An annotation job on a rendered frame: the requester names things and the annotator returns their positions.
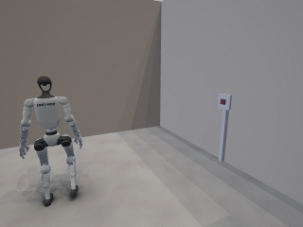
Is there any robot left upper arm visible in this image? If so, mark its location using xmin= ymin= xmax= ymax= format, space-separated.
xmin=22 ymin=98 xmax=35 ymax=127

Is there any right robot hand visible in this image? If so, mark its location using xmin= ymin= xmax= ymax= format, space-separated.
xmin=74 ymin=135 xmax=82 ymax=148

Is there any robot left foot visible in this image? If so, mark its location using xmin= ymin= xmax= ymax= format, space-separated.
xmin=45 ymin=193 xmax=54 ymax=207

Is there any panel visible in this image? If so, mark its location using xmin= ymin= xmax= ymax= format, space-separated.
xmin=218 ymin=94 xmax=232 ymax=162

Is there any right robot forearm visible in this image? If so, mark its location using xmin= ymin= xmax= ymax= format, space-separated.
xmin=68 ymin=115 xmax=80 ymax=137

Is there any robot right upper arm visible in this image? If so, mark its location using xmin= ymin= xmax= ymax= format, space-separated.
xmin=57 ymin=96 xmax=74 ymax=123

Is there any left robot hand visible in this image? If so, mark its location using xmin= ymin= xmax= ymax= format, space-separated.
xmin=19 ymin=144 xmax=30 ymax=159

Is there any button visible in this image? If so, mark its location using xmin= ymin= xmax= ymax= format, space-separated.
xmin=220 ymin=98 xmax=226 ymax=105

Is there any robot torso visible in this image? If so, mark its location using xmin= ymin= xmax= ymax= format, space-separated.
xmin=33 ymin=95 xmax=61 ymax=147

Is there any left robot forearm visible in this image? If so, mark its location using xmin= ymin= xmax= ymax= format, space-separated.
xmin=19 ymin=120 xmax=29 ymax=145

